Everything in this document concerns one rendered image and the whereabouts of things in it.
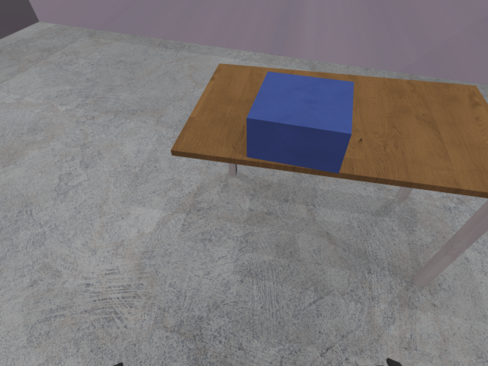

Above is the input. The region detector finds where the table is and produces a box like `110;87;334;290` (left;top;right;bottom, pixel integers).
171;63;488;287

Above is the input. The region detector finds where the carton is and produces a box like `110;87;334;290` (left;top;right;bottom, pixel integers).
246;72;354;174

